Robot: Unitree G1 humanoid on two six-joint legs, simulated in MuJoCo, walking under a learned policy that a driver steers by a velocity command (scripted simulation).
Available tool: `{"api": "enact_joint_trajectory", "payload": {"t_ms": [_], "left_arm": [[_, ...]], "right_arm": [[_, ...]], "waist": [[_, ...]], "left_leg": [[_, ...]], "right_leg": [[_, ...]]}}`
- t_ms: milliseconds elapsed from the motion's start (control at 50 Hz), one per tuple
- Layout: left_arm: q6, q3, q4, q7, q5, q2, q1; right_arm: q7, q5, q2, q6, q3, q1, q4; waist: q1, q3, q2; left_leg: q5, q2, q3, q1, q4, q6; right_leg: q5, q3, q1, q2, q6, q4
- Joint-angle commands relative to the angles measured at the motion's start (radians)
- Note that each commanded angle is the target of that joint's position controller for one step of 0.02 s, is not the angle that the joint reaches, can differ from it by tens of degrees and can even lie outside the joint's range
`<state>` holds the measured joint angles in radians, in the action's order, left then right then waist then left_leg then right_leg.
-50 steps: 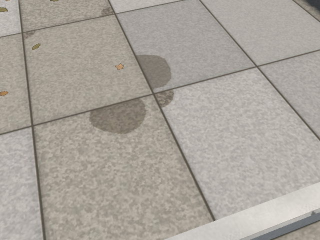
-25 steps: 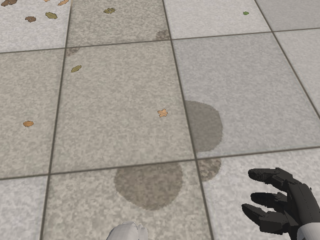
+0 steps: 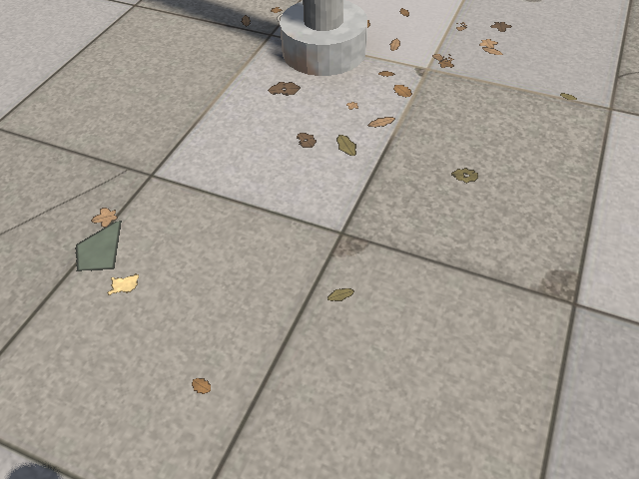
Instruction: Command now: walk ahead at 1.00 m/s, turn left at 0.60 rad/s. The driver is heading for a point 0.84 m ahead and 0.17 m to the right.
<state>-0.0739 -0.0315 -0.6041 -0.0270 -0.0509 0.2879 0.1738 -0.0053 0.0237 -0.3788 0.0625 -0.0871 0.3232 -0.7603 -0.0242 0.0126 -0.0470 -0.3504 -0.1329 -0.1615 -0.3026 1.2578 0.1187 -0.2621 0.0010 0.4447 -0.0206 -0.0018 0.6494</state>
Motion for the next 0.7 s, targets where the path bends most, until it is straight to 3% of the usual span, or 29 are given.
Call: {"api": "enact_joint_trajectory", "payload": {"t_ms": [20, 40, 60, 100, 140, 180, 220, 260, 280, 300, 320, 340, 360, 380, 400, 420, 440, 460, 500, 580, 640, 700], "left_arm": [[-0.028, -0.028, -0.003, 0.02, -0.009, 0.047, 0.125], [-0.038, -0.028, -0.053, 0.02, -0.006, 0.048, 0.184], [-0.048, -0.027, -0.097, 0.024, 0.002, 0.047, 0.232], [-0.061, -0.025, -0.14, 0.032, 0.022, 0.051, 0.283], [-0.063, -0.026, -0.159, 0.035, 0.028, 0.078, 0.294], [-0.058, -0.018, -0.173, 0.038, 0.032, 0.074, 0.263], [-0.058, -0.017, -0.225, 0.039, 0.046, 0.098, 0.335], [-0.051, -0.024, -0.256, 0.031, 0.056, 0.146, 0.361], [-0.044, -0.024, -0.264, 0.022, 0.061, 0.159, 0.359], [-0.038, -0.022, -0.267, 0.014, 0.074, 0.166, 0.336], [-0.035, -0.018, -0.246, 0.014, 0.08, 0.144, 0.323], [-0.025, -0.001, -0.217, 0.012, 0.07, 0.019, 0.413], [-0.007, -0.005, -0.215, -0.004, 0.109, 0.054, 0.511], [0.004, -0.009, -0.215, -0.01, 0.096, 0.093, 0.456], [0.011, -0.008, -0.208, -0.007, 0.076, 0.088, 0.388], [0.021, -0.009, -0.208, -0.002, 0.052, 0.07, 0.332], [0.039, -0.012, -0.212, 0.007, 0.035, 0.058, 0.33], [0.058, -0.018, -0.21, 0.016, 0.024, 0.04, 0.331], [0.077, -0.024, -0.189, 0.025, 0.025, -0.002, 0.327], [0.091, -0.025, -0.13, 0.035, 0.027, -0.026, 0.218], [0.1, -0.026, -0.094, 0.058, 0.025, -0.015, 0.135], [0.106, -0.04, -0.049, 0.071, 0.013, 0.024, 0.085]], "right_arm": [[-0.026, 0.029, 0.01, 0.001, 0.033, -0.119, 0.147], [-0.039, 0.031, 0.024, -0.006, 0.039, -0.16, 0.168], [-0.047, 0.029, 0.042, -0.013, 0.048, -0.166, 0.182], [-0.051, 0.031, 0.05, -0.023, 0.059, -0.207, 0.207], [-0.055, 0.033, 0.042, -0.017, 0.068, -0.294, 0.247], [-0.067, 0.028, 0.073, 0.001, 0.09, -0.366, 0.262], [-0.077, 0.019, 0.109, 0.017, 0.109, -0.41, 0.259], [-0.061, 0.03, 0.067, 0.018, 0.097, -0.301, 0.206], [-0.047, 0.036, 0.039, 0.019, 0.085, -0.17, 0.158], [-0.032, 0.043, 0.02, 0.023, 0.076, -0.026, 0.107], [-0.017, 0.066, -0.03, 0.028, 0.06, 0.08, 0.063], [-0.008, 0.076, -0.094, 0.03, 0.05, 0.117, 0.06], [-0.008, 0.01, -0.065, 0.03, 0.038, 0.159, 0.083], [0.002, -0.023, -0.033, 0.018, 0.033, 0.04, 0.106], [0.009, -0.026, 0.046, 0.018, 0.053, -0.056, 0.107], [0.014, -0.018, 0.093, 0.022, 0.068, -0.08, 0.087], [0.022, -0.018, 0.098, 0.022, 0.069, -0.084, 0.079], [0.026, -0.02, 0.088, 0.022, 0.065, -0.075, 0.068], [0.026, -0.016, 0.048, 0.027, 0.048, -0.081, 0.057], [0.031, -0.012, 0.07, 0.019, 0.049, -0.157, 0.062], [0.034, -0.011, 0.048, 0.011, 0.036, -0.136, 0.058], [0.034, -0.009, 0.004, -0.012, 0.014, -0.101, 0.056]], "waist": [[0.054, 0.032, 0.052], [0.057, -0.016, 0.036], [0.044, -0.042, 0.083], [0.036, -0.054, 0.105], [0.038, -0.067, 0.114], [0.033, -0.111, 0.081], [0.06, -0.108, 0.106], [0.012, -0.035, 0.166], [-0.049, 0.033, 0.187], [-0.129, 0.08, 0.198], [-0.162, 0.154, 0.159], [-0.081, 0.313, -0.105], [-0.074, 0.547, -0.055], [-0.051, 0.492, 0.006], [-0.016, 0.31, 0.027], [0.013, 0.163, 0.056], [0.037, 0.095, 0.055], [0.054, 0.066, 0.052], [0.089, 0.077, 0.012], [0.105, 0.054, -0.081], [0.071, 0.045, -0.087], [0.043, 0.026, -0.053]], "left_leg": [[0.086, 0.127, 0.029, -0.483, 0.123, -0.024], [0.076, 0.139, 0.011, -0.487, 0.074, -0.027], [0.062, 0.139, -0.001, -0.501, 0.034, -0.031], [0.071, 0.128, 0.011, -0.546, -0.032, -0.037], [0.153, 0.11, 0.062, -0.531, -0.167, -0.044], [0.285, 0.095, 0.172, -0.362, -0.443, -0.05], [0.393, 0.056, 0.275, -0.137, -0.603, -0.034], [0.388, -0.004, 0.297, 0.011, -0.661, -0.006], [0.405, -0.012, 0.273, 0.138, -0.693, 0.018], [0.52, 0.035, 0.223, 0.269, -0.785, 0.046], [0.734, 0.167, 0.118, 0.458, -0.776, 0.073], [1.605, 0.51, -0.16, 0.729, -0.552, 0.161], [1.818, 0.652, -0.351, 0.848, -0.537, 0.259], [1.497, 0.597, -0.279, 0.712, -0.652, 0.265], [1.246, 0.521, -0.192, 0.531, -0.742, 0.231], [1.152, 0.467, -0.123, 0.382, -0.809, 0.184], [1.13, 0.44, -0.058, 0.266, -0.864, 0.165], [1.101, 0.425, 0.004, 0.163, -0.907, 0.143], [1.087, 0.406, 0.1, 0.086, -0.942, 0.135], [0.878, 0.34, 0.291, 0.008, -0.958, 0.071], [0.69, 0.355, 0.338, 0.026, -0.928, 0.043], [0.598, 0.417, 0.332, 0.08, -0.831, 0.021]], "right_leg": [[-0.299, 0.551, -0.41, 0.307, 0.168, -0.411], [-0.182, 0.443, -0.374, 0.27, 0.15, -0.415], [-0.09, 0.39, -0.361, 0.257, 0.142, -0.423], [0.156, 0.284, -0.383, 0.242, 0.134, -0.436], [0.346, 0.157, -0.362, 0.213, 0.125, -0.474], [0.615, 0.01, -0.261, 0.149, 0.089, -0.505], [0.838, -0.028, -0.221, 0.146, 0.072, -0.533], [1.105, -0.041, -0.313, 0.154, 0.054, -0.372], [1.155, -0.039, -0.334, 0.158, 0.043, -0.211], [1.107, -0.057, -0.316, 0.145, 0.029, -0.008], [0.73, -0.078, -0.191, 0.094, 0.024, 0.257], [-0.408, -0.076, 0.045, -0.058, 0.014, 0.721], [-0.42, 0.182, 0.116, -0.075, 0.035, 0.897], [-0.287, 0.157, 0.143, -0.015, 0.031, 0.856], [-0.22, 0.096, 0.179, 0.029, 0.019, 0.746], [-0.201, 0.084, 0.178, 0.051, 0.005, 0.66], [-0.19, 0.069, 0.135, 0.058, -0.011, 0.614], [-0.173, 0.053, 0.074, 0.057, -0.019, 0.577], [-0.113, 0.019, 0.041, 0.044, -0.027, 0.545], [0.12, -0.021, 0.017, 0.078, -0.004, 0.315], [0.226, -0.05, -0.042, 0.078, 0.02, 0.151], [0.103, -0.081, -0.056, 0.059, 0.047, 0.069]]}}
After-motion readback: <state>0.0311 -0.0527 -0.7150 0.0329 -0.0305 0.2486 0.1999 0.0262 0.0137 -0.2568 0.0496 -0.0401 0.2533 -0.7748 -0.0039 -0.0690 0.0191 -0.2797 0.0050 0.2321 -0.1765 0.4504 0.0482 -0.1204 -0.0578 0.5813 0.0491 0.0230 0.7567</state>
